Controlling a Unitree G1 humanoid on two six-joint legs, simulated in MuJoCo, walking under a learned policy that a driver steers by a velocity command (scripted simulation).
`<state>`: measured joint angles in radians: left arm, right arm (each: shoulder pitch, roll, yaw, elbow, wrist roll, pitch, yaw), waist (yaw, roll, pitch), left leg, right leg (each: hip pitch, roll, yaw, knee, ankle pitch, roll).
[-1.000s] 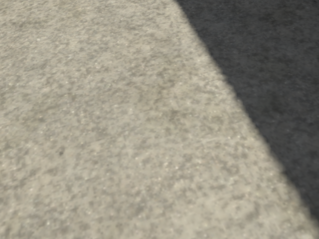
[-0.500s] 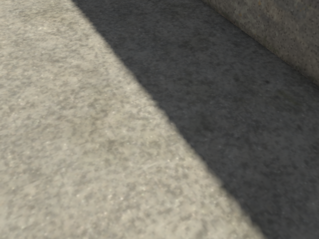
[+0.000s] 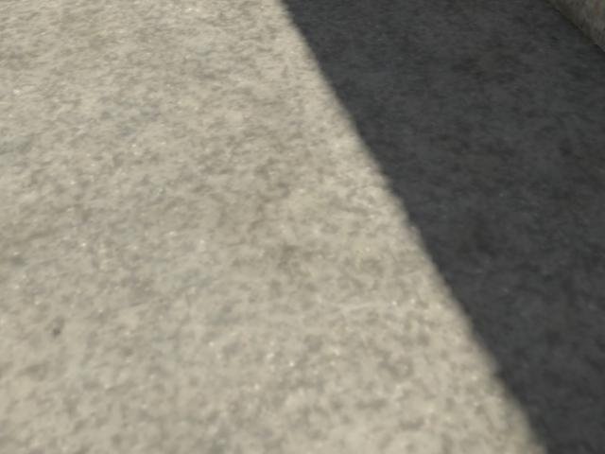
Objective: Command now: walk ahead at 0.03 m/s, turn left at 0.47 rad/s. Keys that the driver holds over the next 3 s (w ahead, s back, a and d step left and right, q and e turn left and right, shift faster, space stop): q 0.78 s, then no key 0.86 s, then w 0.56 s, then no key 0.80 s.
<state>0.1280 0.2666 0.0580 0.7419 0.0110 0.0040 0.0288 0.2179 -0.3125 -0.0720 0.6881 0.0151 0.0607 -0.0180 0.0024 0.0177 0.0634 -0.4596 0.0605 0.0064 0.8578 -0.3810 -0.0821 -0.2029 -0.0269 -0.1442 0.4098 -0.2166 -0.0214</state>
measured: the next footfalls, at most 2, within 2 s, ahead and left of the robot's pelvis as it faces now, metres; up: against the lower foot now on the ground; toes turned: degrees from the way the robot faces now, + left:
left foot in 0.10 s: +0.07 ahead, +0.13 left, +0.00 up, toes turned +7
right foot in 0.62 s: +0.13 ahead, -0.08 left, +0.00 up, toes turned +27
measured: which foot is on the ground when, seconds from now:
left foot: up 0.00-0.08, down 0.10-0.62, up 0.64-1.00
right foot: down 0.00-0.12, up 0.14-0.60, down 0.62-1.00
